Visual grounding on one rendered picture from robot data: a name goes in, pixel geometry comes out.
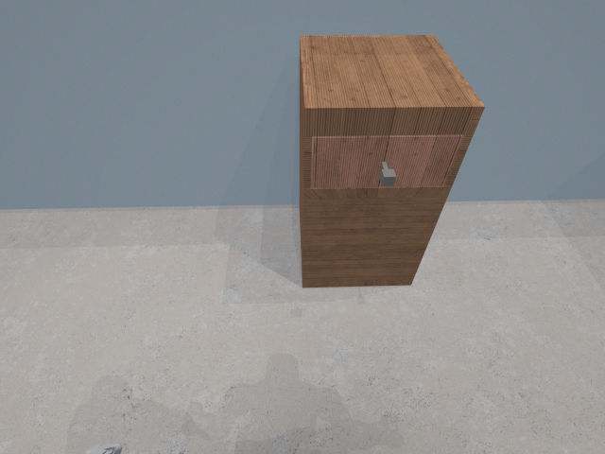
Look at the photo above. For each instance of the handle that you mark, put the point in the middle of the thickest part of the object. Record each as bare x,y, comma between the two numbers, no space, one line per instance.
387,177

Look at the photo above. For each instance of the cabinet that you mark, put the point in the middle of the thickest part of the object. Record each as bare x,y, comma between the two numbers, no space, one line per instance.
364,85

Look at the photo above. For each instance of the drawer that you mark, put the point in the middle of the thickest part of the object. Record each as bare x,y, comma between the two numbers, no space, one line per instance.
355,161

